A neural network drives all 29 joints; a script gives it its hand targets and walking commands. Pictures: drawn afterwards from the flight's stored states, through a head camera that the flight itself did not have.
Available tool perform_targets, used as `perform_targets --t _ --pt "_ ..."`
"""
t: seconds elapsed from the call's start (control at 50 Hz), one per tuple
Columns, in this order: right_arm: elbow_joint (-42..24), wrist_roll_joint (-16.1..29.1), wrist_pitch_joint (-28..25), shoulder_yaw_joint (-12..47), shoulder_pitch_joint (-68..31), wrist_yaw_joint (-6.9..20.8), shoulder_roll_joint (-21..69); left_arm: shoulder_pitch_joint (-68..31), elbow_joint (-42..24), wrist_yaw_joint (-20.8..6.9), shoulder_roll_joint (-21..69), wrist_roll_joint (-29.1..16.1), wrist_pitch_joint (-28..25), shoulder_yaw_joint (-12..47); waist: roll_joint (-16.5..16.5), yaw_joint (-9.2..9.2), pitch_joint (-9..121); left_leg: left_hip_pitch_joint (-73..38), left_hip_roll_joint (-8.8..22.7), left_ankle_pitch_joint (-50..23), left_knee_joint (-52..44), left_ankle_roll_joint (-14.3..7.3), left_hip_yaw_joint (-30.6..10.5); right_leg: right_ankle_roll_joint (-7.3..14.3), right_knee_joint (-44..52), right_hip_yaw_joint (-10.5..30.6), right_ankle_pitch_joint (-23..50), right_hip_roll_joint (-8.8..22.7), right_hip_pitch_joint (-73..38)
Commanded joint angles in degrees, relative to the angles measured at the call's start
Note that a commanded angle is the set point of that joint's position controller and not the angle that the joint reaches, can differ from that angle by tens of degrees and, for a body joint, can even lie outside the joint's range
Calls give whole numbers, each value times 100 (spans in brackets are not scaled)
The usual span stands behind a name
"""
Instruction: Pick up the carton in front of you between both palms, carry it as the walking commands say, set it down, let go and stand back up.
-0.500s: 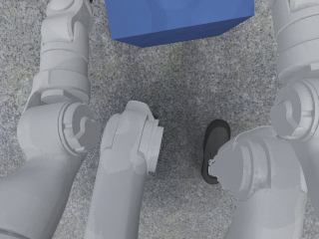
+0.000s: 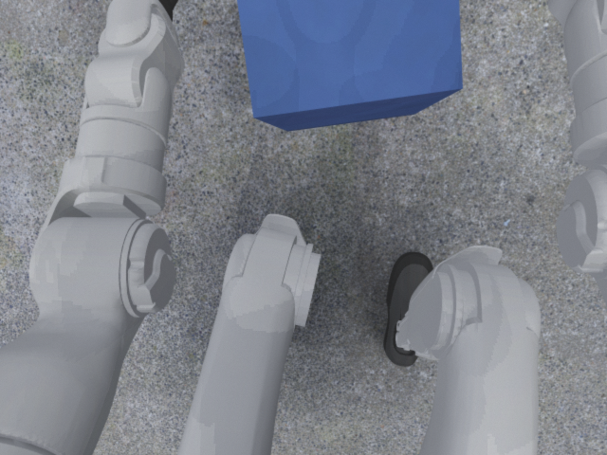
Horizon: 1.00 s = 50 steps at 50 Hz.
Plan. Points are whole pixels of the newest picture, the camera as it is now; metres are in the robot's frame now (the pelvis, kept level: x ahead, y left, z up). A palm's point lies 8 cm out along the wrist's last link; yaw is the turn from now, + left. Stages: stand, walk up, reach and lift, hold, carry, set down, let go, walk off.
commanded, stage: set down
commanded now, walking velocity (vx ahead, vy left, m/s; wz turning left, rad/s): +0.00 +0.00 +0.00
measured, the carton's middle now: (343, 36) +0.55 +0.06 -0.27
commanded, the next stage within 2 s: let go in 0.76 s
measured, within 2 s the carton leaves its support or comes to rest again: neither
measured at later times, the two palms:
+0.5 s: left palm out of the picture +0.52 +0.25 +0.04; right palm out of the picture +0.61 -0.14 +0.04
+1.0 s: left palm out of the picture +0.48 +0.25 +0.17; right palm out of the picture +0.55 -0.15 +0.16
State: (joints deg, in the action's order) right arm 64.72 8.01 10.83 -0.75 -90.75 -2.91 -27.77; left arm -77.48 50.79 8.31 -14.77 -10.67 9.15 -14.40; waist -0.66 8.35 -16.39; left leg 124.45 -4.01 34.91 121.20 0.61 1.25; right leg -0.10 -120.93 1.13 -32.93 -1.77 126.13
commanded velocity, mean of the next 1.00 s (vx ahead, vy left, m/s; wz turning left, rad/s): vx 0.00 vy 0.00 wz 0.00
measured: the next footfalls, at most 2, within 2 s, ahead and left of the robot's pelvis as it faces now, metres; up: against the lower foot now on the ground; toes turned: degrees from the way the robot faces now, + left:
none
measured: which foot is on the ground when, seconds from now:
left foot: down 0.00-1.00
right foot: down 0.00-1.00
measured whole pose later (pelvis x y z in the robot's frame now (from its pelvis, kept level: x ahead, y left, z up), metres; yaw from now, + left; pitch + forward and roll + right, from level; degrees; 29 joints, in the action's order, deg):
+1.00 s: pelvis +0.05 +0.01 +0.27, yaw -3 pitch +44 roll +0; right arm 49.1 -6.8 12.2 -14.8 -60.1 -4.2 -13.3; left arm -47.9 39.5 -3.0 -11.4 1.3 9.7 -18.3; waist -2.0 7.4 4.8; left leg 84.4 -2.3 19.2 60.1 -0.7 -0.7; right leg -0.8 -58.5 2.9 -16.8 -2.4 85.3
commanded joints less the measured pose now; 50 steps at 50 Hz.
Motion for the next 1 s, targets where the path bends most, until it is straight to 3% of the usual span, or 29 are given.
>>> perform_targets --t 0.0,0.02,0.04,0.06,0.12,0.14,0.16,0.2,0.22,0.24,0.26,0.28,0.36,0.38,0.42,0.44,0.5,0.52,0.54,0.56,0.58,0.62,0.64,0.66,0.7,0.74,0.8,0.86,0.98 --pt "-64 -97 35 -247 -1283 -24 -386 -1200 -798 86 -685 129 23 -99 -396 218 7638 -4235 65 -2878 -1693 270 8 153 1000 -264 1616 -273 -3589" --pt "-310 -123 -60 -98 -1429 13 -446 -892 -413 24 -679 272 64 -374 -692 498 6974 -3300 -9 -2560 -1735 243 275 118 1202 -168 1429 -243 -3425" --pt "-1127 -176 -115 -435 -1817 -15 -604 -1138 -1026 -41 -608 267 -27 -453 -332 487 7340 -3114 -62 -2569 -1776 293 423 182 1287 -85 1739 -230 -4046" --pt "-498 -147 -43 -110 -1710 25 -172 -1119 -474 -92 -570 31 81 -198 -1294 280 7191 -2843 -28 -2247 -2126 197 313 66 1479 -249 1631 -268 -4318" --pt "-164 -560 140 -862 -1246 29 -699 -1212 -718 -58 -427 245 249 -238 -197 169 7261 -3619 11 -2012 -2352 371 322 180 1982 -252 1007 -303 -3438" --pt "-978 -406 80 -507 -1496 75 -66 -867 -830 -116 -193 172 228 -291 -429 436 7532 -3605 -90 -2367 -2537 290 382 86 2075 -249 1460 -339 -3950" --pt "-932 -662 136 -667 -1643 41 -377 -981 -964 -160 -337 8 225 -278 -963 72 7534 -3197 -46 -2213 -2500 306 373 70 2057 -357 1585 -218 -4535" --pt "-421 -636 240 -765 -1562 57 -348 -1345 -805 -74 -840 296 298 -477 -841 89 7188 -2957 6 -1889 -2818 282 289 152 2263 -258 1436 -328 -4446" --pt "-558 -821 233 -828 -1537 59 -687 -868 -766 -80 -554 449 261 -787 -880 640 7369 -3224 -56 -2035 -2927 296 456 77 2393 -187 1261 -243 -4756" --pt "-698 -521 245 -598 -1516 165 -246 -1185 -978 -65 -959 482 328 -627 -752 173 7371 -3180 36 -2210 -2943 287 278 154 2269 -192 1853 -355 -4803" --pt "-603 -643 234 -613 -1381 178 -379 -683 -519 -114 -494 615 272 -738 -568 775 7120 -2980 -13 -2278 -2932 279 501 169 2574 53 1677 -302 -4601" --pt "-421 -660 228 -771 -1414 219 -478 -871 -736 -123 -605 637 222 -784 -719 410 7132 -2855 9 -2273 -2977 310 358 118 2519 -54 1786 -266 -4761" --pt "-643 -745 301 -710 -1103 210 -324 -658 -1198 -268 -418 436 290 -694 -1061 437 7950 -3307 42 -2665 -3478 305 381 60 2992 -98 2382 -320 -5739" --pt "-730 -795 300 -622 -1179 225 -239 -606 -959 -305 -519 379 339 -598 -1331 215 8129 -3302 -6 -2385 -3602 258 406 74 3015 -225 2092 -307 -5945" --pt "-1657 -599 324 -576 -1574 141 1 -449 -1172 -360 -566 285 324 -589 -1555 635 8355 -3564 -74 -3013 -3843 242 446 -75 3247 -215 2760 -352 -6366" --pt "-1739 -722 324 -748 -1546 172 -414 -492 -1231 -369 -548 424 342 -611 -1023 560 8625 -4082 -56 -3253 -3781 262 396 3 3233 -118 2592 -353 -6063" --pt "-1447 -706 469 -915 -1262 319 -517 -675 -1783 -216 -598 400 474 -545 -959 470 9066 -5161 -87 -3285 -4138 310 367 20 3446 -365 2331 -464 -6184" --pt "-1484 -663 519 -886 -1184 282 -557 -841 -1990 -223 -691 236 542 -500 -775 123 8778 -4943 -33 -3202 -4109 365 435 87 3824 -317 2392 -396 -6024" --pt "-1388 -821 514 -817 -1431 304 -559 -760 -1665 -227 -498 219 579 -489 -896 446 8542 -4740 -93 -3129 -4283 364 497 79 3848 -266 2427 -409 -6164" --pt "-949 -817 517 -949 -938 338 -310 -386 -1460 -261 -239 410 542 -434 -652 424 8031 -4622 -81 -3274 -4512 383 455 93 3991 -206 2693 -449 -6122" --pt "-1212 -829 490 -799 -771 349 -288 -319 -1736 -284 -552 467 502 -699 -1164 507 7902 -4756 -9 -2947 -4514 261 408 -3 4257 -144 2191 -367 -6152" --pt "-598 -682 503 -803 -735 437 -120 -148 -1166 -241 -198 609 575 -623 -634 654 7516 -5031 -17 -3026 -4941 300 317 58 4425 -143 2201 -415 -5940" --pt "-850 -786 425 -980 -709 489 -344 126 -1317 -255 -87 560 480 -529 -659 628 7538 -5192 6 -3269 -4978 310 311 8 4491 -161 2262 -345 -5948" --pt "-1431 -968 298 -930 -637 459 -239 170 -1450 -285 -536 536 386 -814 -1367 448 8184 -5527 -37 -4031 -5005 231 236 -64 4648 -262 2900 -396 -6400" --pt "-1451 -946 230 -1062 -695 365 -225 26 -1891 -343 -662 639 250 -744 -957 388 8537 -5353 -176 -4273 -5253 328 421 -15 4666 -101 3758 -431 -7188" --pt "-852 -901 305 -1058 -181 353 -84 295 -1421 -482 -255 654 286 -654 -795 383 8015 -5130 -108 -3494 -5439 314 542 -23 5221 58 3118 -308 -7353" --pt "-1293 -1087 263 -904 149 282 348 787 -1462 -681 -287 698 217 -732 -1345 426 7769 -4587 -40 -3428 -5880 338 453 -70 5542 196 3825 -220 -8135" --pt "-1265 -1347 249 -1358 726 166 438 1119 -1246 -849 -441 1139 148 -747 -927 122 7523 -5532 -14 -3138 -6208 201 423 -113 5916 -3 2791 -296 -7592" --pt "-2559 -1510 0 -1177 2777 -291 1653 2808 -1965 -1313 -408 1274 -176 -265 -356 161 7604 -6721 53 -4149 -6780 207 216 -72 6571 176 4054 -273 -8325"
